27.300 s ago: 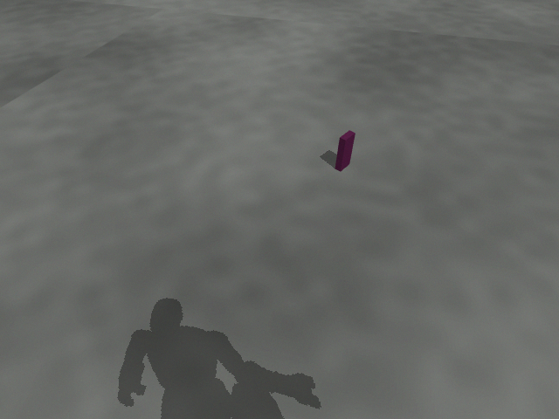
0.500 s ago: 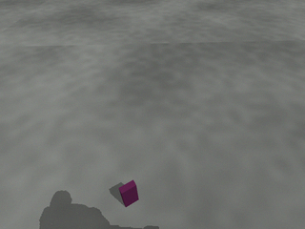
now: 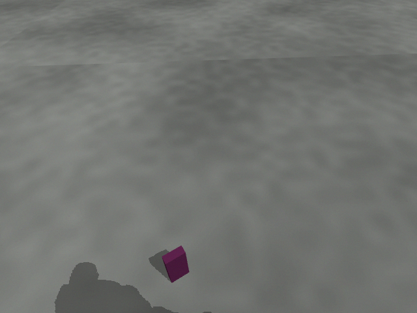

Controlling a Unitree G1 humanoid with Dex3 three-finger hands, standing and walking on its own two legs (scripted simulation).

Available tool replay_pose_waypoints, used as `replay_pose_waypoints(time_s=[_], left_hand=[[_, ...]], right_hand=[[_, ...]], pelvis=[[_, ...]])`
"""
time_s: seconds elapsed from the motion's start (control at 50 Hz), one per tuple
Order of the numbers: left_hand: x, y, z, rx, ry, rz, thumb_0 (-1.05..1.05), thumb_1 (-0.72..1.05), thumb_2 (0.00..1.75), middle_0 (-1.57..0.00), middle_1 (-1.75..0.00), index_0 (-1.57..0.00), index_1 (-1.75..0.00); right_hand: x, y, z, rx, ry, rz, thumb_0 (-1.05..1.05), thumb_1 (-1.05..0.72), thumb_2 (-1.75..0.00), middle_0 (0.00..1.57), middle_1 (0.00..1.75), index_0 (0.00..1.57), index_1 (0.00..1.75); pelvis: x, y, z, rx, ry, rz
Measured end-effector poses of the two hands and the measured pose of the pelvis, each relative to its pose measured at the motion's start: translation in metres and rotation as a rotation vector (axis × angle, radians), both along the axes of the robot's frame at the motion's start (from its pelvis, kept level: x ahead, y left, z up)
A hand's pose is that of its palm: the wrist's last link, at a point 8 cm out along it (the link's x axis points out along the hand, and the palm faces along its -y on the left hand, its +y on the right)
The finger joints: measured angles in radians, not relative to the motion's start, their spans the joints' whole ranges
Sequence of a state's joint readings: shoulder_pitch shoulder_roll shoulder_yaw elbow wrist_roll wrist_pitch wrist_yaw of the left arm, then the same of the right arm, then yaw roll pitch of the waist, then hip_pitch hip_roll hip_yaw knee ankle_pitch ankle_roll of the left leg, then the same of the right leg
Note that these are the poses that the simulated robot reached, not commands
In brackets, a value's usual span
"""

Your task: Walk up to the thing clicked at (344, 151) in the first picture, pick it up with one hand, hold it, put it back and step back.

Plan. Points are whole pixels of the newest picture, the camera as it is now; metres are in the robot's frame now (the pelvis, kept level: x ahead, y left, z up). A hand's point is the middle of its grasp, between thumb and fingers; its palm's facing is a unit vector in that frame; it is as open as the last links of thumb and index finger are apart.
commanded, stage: stand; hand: left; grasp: from the side
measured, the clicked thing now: (176, 264) +0.52 +0.19 -0.67
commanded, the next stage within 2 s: step back in 1.08 s
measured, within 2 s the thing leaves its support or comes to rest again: neither
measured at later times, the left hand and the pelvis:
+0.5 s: hand out of the picture +0.09 +0.25 -0.15, palm faces -0.03 -0.94 -0.34, open 7.3 cm; pelvis +0.02 +0.00 +0.00, yaw -1 degrees
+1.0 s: hand out of the picture +0.10 +0.25 -0.15, palm faces -0.03 -0.94 -0.34, open 7.3 cm; pelvis +0.03 +0.00 +0.00, yaw -1 degrees
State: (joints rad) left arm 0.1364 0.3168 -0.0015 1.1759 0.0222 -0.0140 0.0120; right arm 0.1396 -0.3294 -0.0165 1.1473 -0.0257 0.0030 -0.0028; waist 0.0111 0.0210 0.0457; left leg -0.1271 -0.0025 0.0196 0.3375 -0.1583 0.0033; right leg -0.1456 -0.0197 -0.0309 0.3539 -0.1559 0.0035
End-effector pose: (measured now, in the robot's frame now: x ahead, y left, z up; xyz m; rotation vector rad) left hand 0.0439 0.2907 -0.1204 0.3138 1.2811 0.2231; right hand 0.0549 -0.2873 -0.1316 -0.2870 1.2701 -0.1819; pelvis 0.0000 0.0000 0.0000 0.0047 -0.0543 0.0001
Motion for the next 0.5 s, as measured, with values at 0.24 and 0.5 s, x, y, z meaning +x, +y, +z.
replay_pose_waypoints(time_s=[0.24,0.5], left_hand=[[0.016,-0.002,-0.001,-0.011,-0.002,-0.013,0.01,0.91,0.90,-0.20,-0.30,-0.21,-0.30],[0.040,-0.001,0.003,-0.010,-0.028,-0.026,0.01,0.91,0.90,-0.20,-0.30,-0.21,-0.30]], right_hand=[[0.000,-0.002,0.001,-0.005,0.018,-0.011,0.00,-0.91,-0.90,0.20,0.30,0.20,0.30],[0.018,-0.001,0.003,-0.005,-0.005,-0.009,0.00,-0.91,-0.90,0.20,0.30,0.20,0.30]], pelvis=[[0.008,0.000,0.001,-0.002,0.007,-0.006],[0.018,0.001,0.002,-0.002,0.014,-0.010]])
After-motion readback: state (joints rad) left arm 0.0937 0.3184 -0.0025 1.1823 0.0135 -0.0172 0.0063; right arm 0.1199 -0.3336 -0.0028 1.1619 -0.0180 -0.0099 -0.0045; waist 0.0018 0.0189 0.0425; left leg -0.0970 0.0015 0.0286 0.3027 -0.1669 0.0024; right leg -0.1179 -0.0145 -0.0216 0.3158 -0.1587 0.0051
